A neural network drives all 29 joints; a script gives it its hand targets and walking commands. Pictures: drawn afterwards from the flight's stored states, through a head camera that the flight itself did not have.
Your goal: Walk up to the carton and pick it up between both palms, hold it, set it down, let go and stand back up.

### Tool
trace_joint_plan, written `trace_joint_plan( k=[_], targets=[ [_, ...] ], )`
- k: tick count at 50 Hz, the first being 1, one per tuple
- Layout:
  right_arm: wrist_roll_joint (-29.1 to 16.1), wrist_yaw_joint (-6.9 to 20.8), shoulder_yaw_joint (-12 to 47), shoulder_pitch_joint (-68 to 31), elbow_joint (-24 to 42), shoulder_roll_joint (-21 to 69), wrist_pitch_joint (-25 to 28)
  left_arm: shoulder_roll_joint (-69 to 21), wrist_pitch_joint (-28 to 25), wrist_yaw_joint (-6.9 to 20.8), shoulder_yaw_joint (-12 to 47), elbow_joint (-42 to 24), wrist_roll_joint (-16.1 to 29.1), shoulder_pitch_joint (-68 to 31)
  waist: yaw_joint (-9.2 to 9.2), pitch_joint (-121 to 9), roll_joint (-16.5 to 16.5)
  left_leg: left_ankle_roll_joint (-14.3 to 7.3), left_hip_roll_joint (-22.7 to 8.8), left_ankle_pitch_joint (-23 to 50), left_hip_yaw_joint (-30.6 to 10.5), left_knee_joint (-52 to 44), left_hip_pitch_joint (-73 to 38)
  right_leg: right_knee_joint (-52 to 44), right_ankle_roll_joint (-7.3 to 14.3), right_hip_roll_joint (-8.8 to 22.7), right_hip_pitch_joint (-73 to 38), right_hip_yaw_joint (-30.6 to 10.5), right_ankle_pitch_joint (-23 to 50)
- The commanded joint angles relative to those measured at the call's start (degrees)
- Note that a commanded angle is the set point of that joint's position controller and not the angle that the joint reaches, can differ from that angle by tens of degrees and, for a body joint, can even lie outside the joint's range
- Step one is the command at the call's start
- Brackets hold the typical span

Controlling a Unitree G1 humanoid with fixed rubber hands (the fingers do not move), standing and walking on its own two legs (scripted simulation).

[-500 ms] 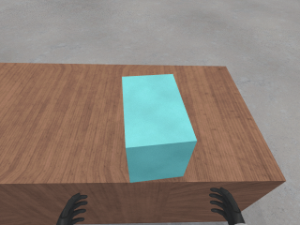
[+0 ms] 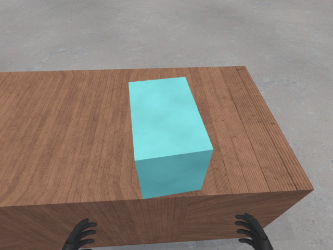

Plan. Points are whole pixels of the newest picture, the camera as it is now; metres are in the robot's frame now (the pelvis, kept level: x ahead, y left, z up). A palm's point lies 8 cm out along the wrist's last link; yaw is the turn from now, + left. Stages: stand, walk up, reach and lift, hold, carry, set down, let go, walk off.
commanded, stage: let go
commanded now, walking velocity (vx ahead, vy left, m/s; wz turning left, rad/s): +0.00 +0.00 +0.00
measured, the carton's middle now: (164, 135) +0.47 +0.01 -0.04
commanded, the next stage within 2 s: stand in 0.12 s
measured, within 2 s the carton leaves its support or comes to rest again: neither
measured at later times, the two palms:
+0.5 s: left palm out of the picture +0.04 +0.24 -0.13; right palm out of the picture +0.02 -0.25 -0.12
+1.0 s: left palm out of the picture -0.05 +0.24 -0.15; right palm out of the picture -0.05 -0.20 -0.14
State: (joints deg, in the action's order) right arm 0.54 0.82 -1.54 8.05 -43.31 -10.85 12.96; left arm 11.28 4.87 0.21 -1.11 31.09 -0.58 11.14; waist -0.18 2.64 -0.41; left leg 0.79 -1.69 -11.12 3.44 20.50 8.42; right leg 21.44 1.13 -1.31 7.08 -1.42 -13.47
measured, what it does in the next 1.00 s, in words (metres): stands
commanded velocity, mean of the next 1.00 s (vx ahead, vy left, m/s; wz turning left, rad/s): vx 0.00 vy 0.00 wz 0.00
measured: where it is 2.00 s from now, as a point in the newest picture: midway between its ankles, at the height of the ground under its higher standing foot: outside the picture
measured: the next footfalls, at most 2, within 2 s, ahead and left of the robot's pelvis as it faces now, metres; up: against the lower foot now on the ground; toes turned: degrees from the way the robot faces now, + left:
none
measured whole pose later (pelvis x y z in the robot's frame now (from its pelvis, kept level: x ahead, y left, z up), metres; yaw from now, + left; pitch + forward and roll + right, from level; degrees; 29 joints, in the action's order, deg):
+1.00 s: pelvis -0.03 +0.02 +0.00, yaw +2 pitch -2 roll +0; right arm 0.9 -1.1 -3.4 23.5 -57.7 -7.2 -0.2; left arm 8.4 -0.5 -1.6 -2.6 61.4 -1.0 19.8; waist 0.5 -0.7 0.0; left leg -1.0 0.3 -9.8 1.5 22.7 11.2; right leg 22.7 -0.7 0.6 8.6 0.2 -12.4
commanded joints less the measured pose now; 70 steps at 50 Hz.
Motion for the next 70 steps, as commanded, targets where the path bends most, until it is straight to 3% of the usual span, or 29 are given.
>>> trace_joint_plan(
  k=[1, 6, 7, 9, 13, 18, 26, 41, 70],
  targets=[
    [0.86, -0.18, -2.04, -5.03, 6.78, -5.16, 1.29, 6.95, -1.24, -0.41, -2.13, -8.25, 0.13, -4.22, 0.15, -7.46, 0.95, -0.51, 2.28, 11.49, 1.15, 1.29, -13.77, -4.09, -1.0, 0.36, 8.94, 2.44, 11.57],
    [1.1, -0.09, -2.1, -5.18, 6.75, -4.61, 0.21, 7.15, -0.72, -0.65, -1.54, -8.75, 0.29, -5.09, 0.51, -5.91, 0.55, -0.66, 2.31, 8.94, 1.05, 1.17, -12.99, -3.97, -0.96, 0.62, 9.83, 2.34, 8.24],
    [1.31, -0.39, -2.53, 5.05, 2.99, -8.63, -7.51, 7.03, -4.18, -0.18, -3.35, -1.93, -1.72, 2.0, 0.25, -9.23, 2.78, -1.14, -6.86, 19.56, -5.92, 4.76, -3.12, 0.53, -2.17, 4.61, 3.82, -1.49, 9.29],
    [1.14, -0.24, -3.74, 7.16, 3.34, -9.15, -12.18, 7.16, -5.57, 0.2, -2.87, 0.35, -0.73, 3.07, 0.7, -4.98, 3.54, -0.42, -5.32, 7.61, -5.12, 4.67, 2.92, -0.49, -1.4, 5.65, 3.61, -3.94, 7.58],
    [1.0, 0.57, -2.92, 6.72, 3.59, -7.19, -13.09, 6.28, -6.2, 0.57, -2.31, 2.55, -1.55, 2.19, 0.49, -2.82, 1.21, -0.16, -4.12, 2.73, -4.66, 4.51, 5.76, -1.02, -0.09, 5.66, 6.51, -4.55, 6.02],
    [1.08, 0.43, -3.72, 7.94, 2.5, -7.27, -12.26, 6.95, -6.75, 0.3, -2.78, 5.61, -1.44, 3.08, 0.03, -3.92, -0.99, -0.79, -4.09, 3.74, -5.61, 3.75, 5.62, -1.16, 0.43, 5.61, 5.28, -4.13, 6.3],
    [0.61, -0.95, -4.37, 13.81, -2.0, -6.72, -11.89, 6.31, -6.97, -0.88, -3.17, 13.16, -1.11, 6.3, 0.32, -3.85, -0.75, -1.42, -3.69, 3.18, -6.53, 1.32, 4.34, -2.33, 0.25, 5.32, 3.8, -3.19, 5.42],
    [0.47, -2.16, -3.74, 19.04, -10.26, -3.47, -12.45, 3.12, -6.27, -1.98, -2.79, 25.26, -0.5, 10.13, 0.64, 2.77, -0.29, -2.11, -3.24, -4.91, -8.73, -3.99, 5.41, -3.96, -0.24, 4.92, 6.04, -2.55, 0.25],
    [0.32, -3.07, -1.43, 19.67, -19.4, 1.09, -12.67, -1.47, -5.78, -2.86, -0.54, 35.33, -0.18, 12.35, 0.94, 3.76, 0.32, -2.35, -2.35, -2.24, -8.45, -2.75, 4.64, -3.49, -0.41, 5.24, 6.51, -2.24, 0.93]
  ],
)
